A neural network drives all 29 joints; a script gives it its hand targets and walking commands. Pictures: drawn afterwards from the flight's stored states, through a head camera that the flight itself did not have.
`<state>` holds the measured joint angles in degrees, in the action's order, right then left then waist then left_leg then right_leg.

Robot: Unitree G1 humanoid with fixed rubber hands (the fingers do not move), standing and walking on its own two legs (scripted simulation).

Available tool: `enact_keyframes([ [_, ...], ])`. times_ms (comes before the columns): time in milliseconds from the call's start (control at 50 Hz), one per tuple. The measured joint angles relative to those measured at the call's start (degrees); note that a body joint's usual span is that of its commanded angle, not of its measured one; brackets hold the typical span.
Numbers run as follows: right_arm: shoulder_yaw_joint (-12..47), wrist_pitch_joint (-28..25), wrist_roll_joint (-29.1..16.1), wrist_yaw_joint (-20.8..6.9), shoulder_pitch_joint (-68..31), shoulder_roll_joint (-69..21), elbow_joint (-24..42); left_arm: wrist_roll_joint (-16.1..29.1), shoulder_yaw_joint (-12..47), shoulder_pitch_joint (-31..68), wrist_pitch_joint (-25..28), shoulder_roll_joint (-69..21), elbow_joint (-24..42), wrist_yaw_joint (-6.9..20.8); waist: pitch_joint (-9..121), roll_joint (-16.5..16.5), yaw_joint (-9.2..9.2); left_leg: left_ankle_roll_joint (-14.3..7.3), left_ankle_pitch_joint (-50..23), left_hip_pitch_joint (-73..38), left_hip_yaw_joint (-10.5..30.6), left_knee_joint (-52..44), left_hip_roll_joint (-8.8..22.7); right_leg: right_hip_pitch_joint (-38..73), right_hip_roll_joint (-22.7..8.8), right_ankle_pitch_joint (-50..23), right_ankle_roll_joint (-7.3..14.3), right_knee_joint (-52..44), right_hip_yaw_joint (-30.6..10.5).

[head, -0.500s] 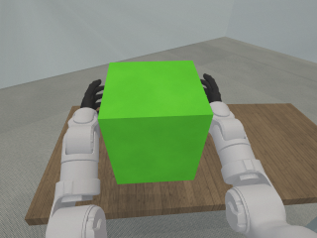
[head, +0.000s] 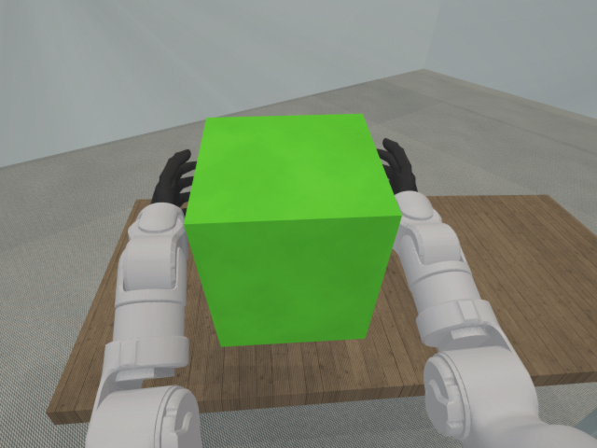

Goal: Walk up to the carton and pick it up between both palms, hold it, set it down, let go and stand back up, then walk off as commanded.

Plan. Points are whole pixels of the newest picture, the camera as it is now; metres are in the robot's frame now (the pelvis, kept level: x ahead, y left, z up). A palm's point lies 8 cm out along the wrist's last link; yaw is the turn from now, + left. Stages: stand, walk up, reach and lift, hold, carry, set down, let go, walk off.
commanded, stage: hold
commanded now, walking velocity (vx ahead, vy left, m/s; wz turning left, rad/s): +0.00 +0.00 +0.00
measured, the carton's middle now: (289, 233) +0.37 -0.01 +0.15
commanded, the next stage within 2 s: none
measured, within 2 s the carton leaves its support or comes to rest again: neither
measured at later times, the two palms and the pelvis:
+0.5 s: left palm (169, 209) +0.36 +0.14 +0.20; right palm (400, 196) +0.37 -0.16 +0.21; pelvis +0.00 +0.00 +0.00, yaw +0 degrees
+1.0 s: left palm (169, 209) +0.36 +0.14 +0.20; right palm (400, 196) +0.37 -0.16 +0.21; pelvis +0.00 +0.00 +0.00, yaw +0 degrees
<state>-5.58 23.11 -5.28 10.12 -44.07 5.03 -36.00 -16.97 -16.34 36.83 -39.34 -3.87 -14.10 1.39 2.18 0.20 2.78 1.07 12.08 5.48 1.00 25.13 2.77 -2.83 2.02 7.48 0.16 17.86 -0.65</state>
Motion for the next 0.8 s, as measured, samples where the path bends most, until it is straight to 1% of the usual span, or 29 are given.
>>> enact_keyframes([
  [800, 0.00, -0.11, 0.00, 0.00, 0.01, -0.02, 0.01, -0.05, -0.04, 0.01, -0.02, 0.00, -0.01, 0.05, -0.03, 0.01, 0.03, 0.00, -0.01, -0.04, 0.03, 0.00, -0.02, 0.05, 0.00, 0.01, -0.01, 0.00, 0.00],
])
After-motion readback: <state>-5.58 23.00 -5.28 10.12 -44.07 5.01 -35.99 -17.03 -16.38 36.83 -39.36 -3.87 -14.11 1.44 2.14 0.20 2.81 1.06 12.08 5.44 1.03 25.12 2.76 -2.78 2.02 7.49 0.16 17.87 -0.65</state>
